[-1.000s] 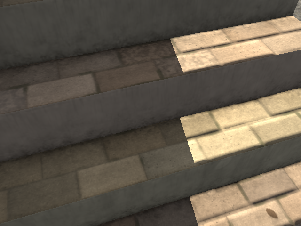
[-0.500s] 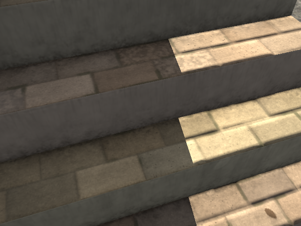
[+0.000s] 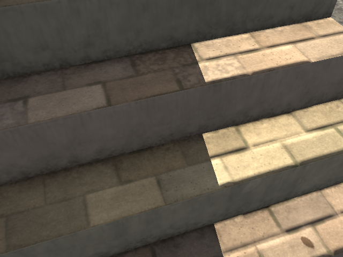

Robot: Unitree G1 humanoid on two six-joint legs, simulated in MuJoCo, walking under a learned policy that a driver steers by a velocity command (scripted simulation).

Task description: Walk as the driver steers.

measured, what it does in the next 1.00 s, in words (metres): stands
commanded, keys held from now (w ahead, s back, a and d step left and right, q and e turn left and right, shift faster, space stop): w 1.00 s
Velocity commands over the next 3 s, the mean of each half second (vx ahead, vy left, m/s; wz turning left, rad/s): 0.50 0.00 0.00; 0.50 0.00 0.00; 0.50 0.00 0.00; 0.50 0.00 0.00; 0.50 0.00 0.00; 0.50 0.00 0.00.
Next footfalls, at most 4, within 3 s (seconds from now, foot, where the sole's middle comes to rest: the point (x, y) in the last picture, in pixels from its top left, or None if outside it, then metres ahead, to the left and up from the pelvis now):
none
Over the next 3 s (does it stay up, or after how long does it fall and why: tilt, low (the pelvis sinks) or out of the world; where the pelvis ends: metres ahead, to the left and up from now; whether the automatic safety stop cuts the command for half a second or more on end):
stays up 0.00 0.00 0.00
